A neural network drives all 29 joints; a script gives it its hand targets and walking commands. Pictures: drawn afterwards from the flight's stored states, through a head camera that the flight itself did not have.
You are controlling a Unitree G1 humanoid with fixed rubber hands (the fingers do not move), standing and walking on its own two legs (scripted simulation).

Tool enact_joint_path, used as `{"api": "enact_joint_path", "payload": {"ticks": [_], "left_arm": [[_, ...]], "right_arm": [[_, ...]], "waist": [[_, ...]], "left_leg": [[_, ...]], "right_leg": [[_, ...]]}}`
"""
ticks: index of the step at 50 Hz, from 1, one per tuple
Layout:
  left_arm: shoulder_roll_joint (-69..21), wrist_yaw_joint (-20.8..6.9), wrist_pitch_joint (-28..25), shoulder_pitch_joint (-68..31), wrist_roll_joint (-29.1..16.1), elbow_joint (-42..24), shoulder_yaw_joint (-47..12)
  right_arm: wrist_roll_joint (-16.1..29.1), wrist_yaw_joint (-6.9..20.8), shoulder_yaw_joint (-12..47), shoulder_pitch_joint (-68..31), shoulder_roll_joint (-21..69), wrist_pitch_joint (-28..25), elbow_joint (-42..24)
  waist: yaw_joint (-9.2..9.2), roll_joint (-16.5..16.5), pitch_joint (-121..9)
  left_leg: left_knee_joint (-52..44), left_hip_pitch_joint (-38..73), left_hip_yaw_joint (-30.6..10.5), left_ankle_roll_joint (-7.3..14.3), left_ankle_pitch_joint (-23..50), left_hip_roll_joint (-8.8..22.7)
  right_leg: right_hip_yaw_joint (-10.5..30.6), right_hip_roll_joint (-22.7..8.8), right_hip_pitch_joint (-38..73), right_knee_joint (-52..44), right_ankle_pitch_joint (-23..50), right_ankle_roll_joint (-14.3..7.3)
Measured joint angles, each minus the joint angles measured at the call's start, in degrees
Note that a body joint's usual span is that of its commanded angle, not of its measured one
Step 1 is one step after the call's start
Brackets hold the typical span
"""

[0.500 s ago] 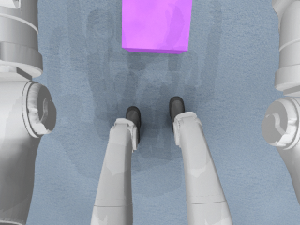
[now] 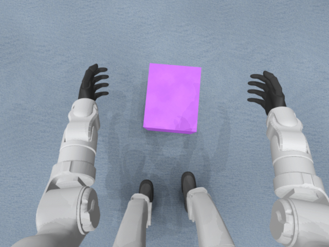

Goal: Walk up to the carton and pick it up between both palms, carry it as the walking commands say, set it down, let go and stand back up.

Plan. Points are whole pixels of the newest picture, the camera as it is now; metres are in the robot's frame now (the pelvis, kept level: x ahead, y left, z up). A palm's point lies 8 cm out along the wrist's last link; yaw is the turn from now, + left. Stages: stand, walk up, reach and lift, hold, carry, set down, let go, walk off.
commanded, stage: let go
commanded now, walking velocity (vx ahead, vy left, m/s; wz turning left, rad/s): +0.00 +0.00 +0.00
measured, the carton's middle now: (171, 101) +0.53 -0.03 -0.61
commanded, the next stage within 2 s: stand in 1.06 s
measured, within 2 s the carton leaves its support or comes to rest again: neither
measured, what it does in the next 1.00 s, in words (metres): rises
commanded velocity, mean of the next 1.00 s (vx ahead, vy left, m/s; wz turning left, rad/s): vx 0.00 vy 0.00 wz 0.00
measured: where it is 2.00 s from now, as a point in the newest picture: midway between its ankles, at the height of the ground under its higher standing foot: (167, 203)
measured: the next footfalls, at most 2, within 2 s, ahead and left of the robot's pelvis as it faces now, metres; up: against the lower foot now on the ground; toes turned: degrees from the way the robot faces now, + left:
none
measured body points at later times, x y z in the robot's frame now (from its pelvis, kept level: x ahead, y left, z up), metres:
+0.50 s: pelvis +0.03 +0.02 +0.06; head +0.11 +0.03 +0.50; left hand +0.27 +0.24 -0.03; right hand +0.24 -0.22 -0.02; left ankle +0.01 +0.13 -0.68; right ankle +0.04 -0.10 -0.68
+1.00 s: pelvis +0.04 +0.00 +0.06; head +0.04 +0.01 +0.51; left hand +0.20 +0.24 -0.02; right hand +0.21 -0.23 -0.01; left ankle +0.01 +0.13 -0.68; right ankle +0.04 -0.10 -0.68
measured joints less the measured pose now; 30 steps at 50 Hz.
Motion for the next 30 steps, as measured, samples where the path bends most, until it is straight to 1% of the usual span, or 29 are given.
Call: {"api": "enact_joint_path", "payload": {"ticks": [2, 3, 5, 6, 9, 11, 15, 18, 21, 24, 27, 30], "left_arm": [[0.52, -0.36, -1.07, 4.32, -1.42, -1.70, -1.76], [0.70, -0.77, -1.54, 6.10, -1.97, -1.50, -2.33], [0.76, -1.36, -2.26, 10.16, -2.32, -2.19, -3.23], [0.70, -1.44, -2.69, 12.38, -2.40, -3.03, -3.80], [0.65, -1.86, -4.08, 18.23, -3.39, -4.74, -5.82], [0.49, -2.21, -4.89, 22.06, -4.06, -4.78, -6.85], [0.93, -2.65, -6.27, 30.85, -4.92, -6.55, -8.47], [0.96, -3.02, -6.74, 37.52, -5.71, -8.54, -9.59], [0.99, -3.26, -7.30, 42.28, -6.56, -9.79, -11.37], [0.66, -3.44, -7.85, 47.07, -7.14, -11.00, -12.65], [0.53, -3.86, -7.76, 51.42, -7.12, -11.77, -13.50], [0.49, -4.44, -7.40, 55.24, -6.56, -13.94, -14.21]], "right_arm": [[1.21, 0.32, 2.61, 4.33, -0.27, -0.83, -1.95], [2.26, 0.51, 3.77, 6.15, -0.40, -1.25, -1.86], [2.81, 0.73, 5.08, 10.01, -0.04, -1.74, -2.38], [3.18, 0.87, 5.56, 12.28, 0.16, -2.10, -3.30], [4.45, 1.09, 7.07, 17.62, 0.23, -3.44, -3.36], [5.07, 1.13, 8.32, 21.90, 0.50, -4.03, -4.26], [5.33, 0.71, 9.88, 29.94, 1.87, -5.56, -7.18], [6.01, 0.68, 11.32, 35.46, 2.02, -6.29, -8.39], [6.77, 0.42, 12.86, 40.62, 1.26, -6.87, -9.27], [6.62, 0.16, 14.20, 45.16, 0.78, -7.12, -10.09], [6.38, 0.16, 15.03, 49.15, 0.61, -6.91, -10.72], [6.12, 0.36, 15.66, 52.93, 0.42, -6.43, -12.38]], "waist": [[-0.10, -0.33, -0.67], [-0.12, -0.54, -1.06], [-0.08, -0.72, -1.96], [0.06, -0.83, -2.43], [0.45, -0.41, -2.98], [1.05, -0.44, -2.98], [1.20, -0.47, -2.02], [0.81, -0.28, -0.86], [1.41, -0.28, 0.49], [1.82, -0.04, 1.68], [2.00, 0.05, 2.81], [2.55, 0.38, 4.50]], "left_leg": [[-1.03, 2.38, 0.03, 0.06, -0.09, 0.16], [-1.78, 3.70, 0.06, 0.11, -0.18, 0.20], [-3.08, 6.14, 0.01, 0.21, -0.28, 0.25], [-3.40, 7.23, -0.03, 0.23, -0.18, 0.25], [-4.06, 11.32, -0.51, 0.35, -0.97, 0.15], [-5.06, 14.72, -0.55, 0.56, -1.05, 0.11], [-7.79, 22.61, -0.63, 0.95, -0.70, 0.15], [-10.24, 29.27, -0.92, 1.22, -0.24, 0.09], [-12.25, 35.99, -0.83, 1.53, -0.20, 0.08], [-14.69, 42.55, -0.55, 1.82, 0.08, 0.13], [-16.99, 48.64, -0.21, 2.05, 0.36, 0.16], [-18.30, 53.48, -0.10, 2.22, 0.36, 0.23]], "right_leg": [[0.09, 0.12, 2.43, -1.16, -0.18, -0.03], [0.15, 0.14, 3.63, -1.72, -0.18, 0.03], [0.14, 0.13, 6.00, -2.85, -0.12, 0.13], [0.13, 0.12, 7.16, -3.29, -0.09, 0.18], [-0.30, -0.04, 11.49, -4.10, -0.82, 0.23], [-0.29, -0.12, 14.97, -5.23, -0.90, 0.36], [-0.25, -0.19, 23.09, -8.35, -0.48, 0.64], [-0.44, -0.38, 30.06, -11.17, -0.01, 0.85], [-0.28, -0.47, 36.84, -13.37, 0.14, 1.06], [0.10, -0.51, 43.33, -15.84, 0.52, 1.24], [0.51, -0.57, 49.21, -17.88, 0.77, 1.41], [0.66, -0.55, 53.98, -19.16, 0.82, 1.46]]}}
